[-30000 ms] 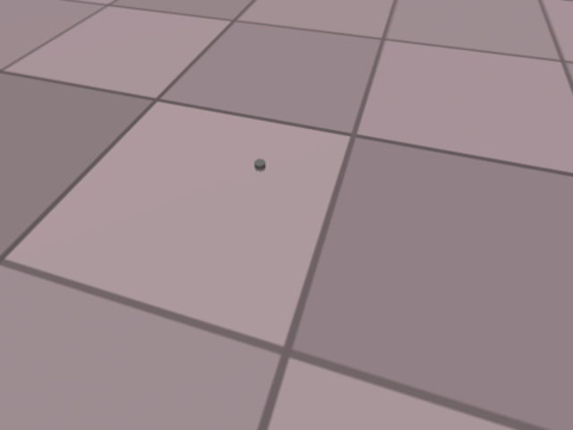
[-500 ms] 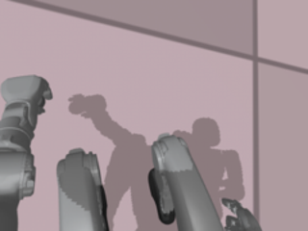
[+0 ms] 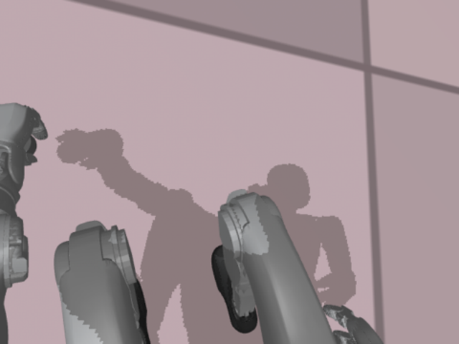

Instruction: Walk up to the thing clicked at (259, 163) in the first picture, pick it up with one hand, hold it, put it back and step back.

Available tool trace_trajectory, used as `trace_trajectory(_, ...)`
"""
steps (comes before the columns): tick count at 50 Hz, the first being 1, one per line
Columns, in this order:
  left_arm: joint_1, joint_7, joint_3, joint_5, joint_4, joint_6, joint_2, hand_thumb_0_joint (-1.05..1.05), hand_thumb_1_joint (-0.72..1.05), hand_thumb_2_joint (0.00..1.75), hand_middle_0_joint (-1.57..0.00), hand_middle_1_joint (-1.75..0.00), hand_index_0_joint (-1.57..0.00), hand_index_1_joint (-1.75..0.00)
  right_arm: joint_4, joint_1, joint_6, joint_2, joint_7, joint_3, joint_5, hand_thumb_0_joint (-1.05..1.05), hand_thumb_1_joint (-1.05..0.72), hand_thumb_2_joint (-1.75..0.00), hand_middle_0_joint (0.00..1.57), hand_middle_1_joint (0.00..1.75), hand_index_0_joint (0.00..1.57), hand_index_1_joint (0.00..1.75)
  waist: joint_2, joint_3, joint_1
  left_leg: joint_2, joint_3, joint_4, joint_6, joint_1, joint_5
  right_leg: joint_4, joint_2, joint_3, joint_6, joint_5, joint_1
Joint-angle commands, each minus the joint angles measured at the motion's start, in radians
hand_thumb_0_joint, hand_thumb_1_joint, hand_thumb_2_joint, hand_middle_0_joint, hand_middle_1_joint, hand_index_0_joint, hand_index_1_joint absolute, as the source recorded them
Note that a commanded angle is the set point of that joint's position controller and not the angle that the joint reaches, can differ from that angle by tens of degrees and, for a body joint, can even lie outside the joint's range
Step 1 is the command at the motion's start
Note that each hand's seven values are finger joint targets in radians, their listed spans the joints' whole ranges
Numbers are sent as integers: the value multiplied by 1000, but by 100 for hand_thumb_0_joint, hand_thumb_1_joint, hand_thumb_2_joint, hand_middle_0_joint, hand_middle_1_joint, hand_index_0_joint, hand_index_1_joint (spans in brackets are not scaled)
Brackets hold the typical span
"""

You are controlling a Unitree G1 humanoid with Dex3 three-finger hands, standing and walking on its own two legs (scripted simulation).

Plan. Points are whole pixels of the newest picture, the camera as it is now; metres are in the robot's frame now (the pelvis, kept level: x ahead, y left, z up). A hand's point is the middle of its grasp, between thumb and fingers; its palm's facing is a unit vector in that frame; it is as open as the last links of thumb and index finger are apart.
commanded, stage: crouch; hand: left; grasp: from above
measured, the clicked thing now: (16, 144) +0.49 +0.29 -0.21
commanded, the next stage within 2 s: lower in 0.02 s
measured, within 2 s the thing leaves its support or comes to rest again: rests again in 1.80 s
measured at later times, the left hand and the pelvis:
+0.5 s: hand (30, 156) +0.47 +0.27 -0.23, palm faces -0.48 -0.08 -0.88, open 6.0 cm; pelvis +0.00 +0.00 -0.02, yaw -2 degrees
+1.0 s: hand (43, 157) +0.47 +0.26 -0.27, palm faces -0.47 -0.11 -0.88, open 5.7 cm; pelvis +0.00 +0.01 -0.03, yaw -5 degrees
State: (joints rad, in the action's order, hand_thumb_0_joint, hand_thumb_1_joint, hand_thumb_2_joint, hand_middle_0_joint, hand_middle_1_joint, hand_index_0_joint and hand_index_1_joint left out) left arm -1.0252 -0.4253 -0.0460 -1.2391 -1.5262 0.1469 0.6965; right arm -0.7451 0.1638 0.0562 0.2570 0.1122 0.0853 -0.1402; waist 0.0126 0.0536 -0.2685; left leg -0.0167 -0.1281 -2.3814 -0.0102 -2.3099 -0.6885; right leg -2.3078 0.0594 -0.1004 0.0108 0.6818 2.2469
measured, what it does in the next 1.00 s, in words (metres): stands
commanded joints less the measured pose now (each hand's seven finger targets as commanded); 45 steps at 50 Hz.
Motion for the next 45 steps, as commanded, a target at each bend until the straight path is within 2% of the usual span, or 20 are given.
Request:
trace_trajectory(1,-332,-44,-19,5,126,-3,240,0,68,38,-100,-49,-105,-44,13,210,10,251,-4,-67,-3,0,-91,-90,20,30,20,30,-286,685,-1,8,82,215,42,474,189,237,20,-59,-43,-240,-389)
trace_trajectory(2,-343,-45,-17,8,127,-3,239,0,69,38,-101,-48,-106,-43,13,208,9,251,-4,-64,-5,0,-90,-90,20,30,20,30,-282,688,-6,8,80,211,44,464,186,236,23,-60,-42,-240,-388)
trace_trajectory(3,-350,-47,-25,8,145,-1,256,0,70,37,-101,-49,-106,-43,13,201,9,257,-4,-64,-2,0,-91,-90,20,30,20,30,-308,683,7,10,78,221,40,472,179,223,18,-63,-46,-227,-362)
trace_trajectory(12,-342,-56,-1,10,69,0,230,0,64,36,-97,-50,-103,-45,13,200,14,268,3,-46,-11,0,-90,-90,20,30,20,30,-285,633,-31,5,59,189,41,448,173,205,26,-82,-44,-231,-331)
trace_trajectory(15,-347,-60,-5,1,55,11,250,0,64,39,-99,-50,-103,-46,14,204,23,274,7,-35,-18,0,-91,-90,20,30,20,30,-305,596,-40,6,57,182,39,431,161,194,24,-86,-45,-218,-324)
trace_trajectory(20,-362,-91,-30,-24,64,31,297,0,68,39,-100,-54,-105,-49,21,202,33,280,12,-18,-29,0,-91,-90,20,30,20,30,-339,631,-44,6,52,164,35,451,181,170,27,-95,-44,-239,-339)
trace_trajectory(22,-356,-103,-28,-30,35,31,288,0,71,41,-101,-56,-107,-50,23,200,42,284,18,-16,-35,0,-91,-90,20,30,20,30,-355,608,-58,3,44,159,30,468,184,156,28,-105,-46,-241,-306)
trace_trajectory(25,-340,-128,-52,-34,45,31,322,0,70,41,-101,-56,-107,-51,23,199,48,294,21,-10,-40,0,-91,-90,20,30,20,30,-366,622,-49,2,47,146,31,476,207,158,29,-105,-43,-267,-329)
trace_trajectory(29,-329,-150,-55,-31,5,19,319,0,74,42,-103,-58,-109,-52,22,195,59,298,36,-2,-50,0,-91,-90,20,30,20,30,-360,587,-56,-1,42,141,31,447,185,152,33,-113,-44,-249,-307)
trace_trajectory(30,-349,-152,-56,-32,38,20,334,0,71,44,-100,-55,-106,-49,25,194,61,298,38,0,-50,0,-90,-89,20,30,20,30,-389,612,-59,-3,41,140,29,466,194,151,34,-113,-45,-257,-320)
trace_trajectory(33,-337,-152,-30,-25,-41,13,300,0,69,40,-97,-55,-104,-49,21,195,77,308,52,10,-57,0,-90,-89,20,30,20,30,-346,546,-92,-4,33,119,34,434,184,145,34,-121,-41,-256,-301)
trace_trajectory(35,-339,-159,-56,-12,7,18,359,0,67,40,-97,-53,-103,-47,24,192,80,311,54,16,-55,0,-90,-89,20,30,20,30,-372,600,-66,-8,31,125,34,442,210,152,41,-114,-39,-279,-360)
trace_trajectory(36,-318,-162,-67,-9,-29,14,363,0,70,40,-99,-55,-105,-48,29,193,82,319,53,19,-56,0,-90,-89,20,30,20,30,-349,590,-65,-6,29,118,34,439,214,148,36,-121,-39,-281,-346)
trace_trajectory(38,-316,-170,-60,-4,-39,18,351,0,69,39,-98,-55,-105,-48,28,192,85,318,58,28,-60,0,-90,-89,20,30,20,30,-337,590,-76,-9,31,110,36,421,222,153,41,-121,-35,-293,-376)
trace_trajectory(39,-317,-165,-31,-15,-76,18,326,0,72,40,-99,-56,-106,-50,24,192,92,309,65,33,-61,0,-90,-89,20,30,20,30,-334,557,-104,-11,27,103,38,408,207,146,45,-119,-35,-287,-370)
trace_trajectory(40,-341,-161,-28,-10,-67,23,331,0,72,39,-100,-57,-106,-50,24,196,97,317,69,38,-66,0,-90,-89,20,30,20,30,-316,540,-116,-12,27,90,44,392,191,152,46,-117,-29,-283,-370)
trace_trajectory(41,-352,-165,-52,-12,-16,28,378,0,72,39,-100,-55,-106,-49,28,197,99,325,69,36,-63,0,-90,-89,20,30,20,30,-346,575,-96,-10,26,100,40,417,209,152,45,-119,-32,-292,-392)
trace_trajectory(42,-327,-168,-47,-7,-68,24,374,0,74,38,-102,-55,-108,-48,26,189,103,322,73,42,-65,0,-90,-89,20,30,20,30,-349,549,-92,-13,24,95,39,410,202,146,45,-118,-34,-284,-382)
trace_trajectory(43,-331,-174,-57,-3,-63,29,381,0,75,38,-102,-54,-109,-47,31,190,109,340,73,44,-68,0,-90,-89,20,30,20,30,-334,535,-102,-13,19,90,36,409,206,148,44,-130,-37,-278,-367)
trace_trajectory(45,-330,-190,-75,-12,-41,36,411,0,76,36,-103,-54,-110,-47,36,184,113,338,78,51,-72,0,-90,-89,20,30,20,30,-361,573,-96,-15,16,103,34,430,218,148,50,-130,-34,-294,-407)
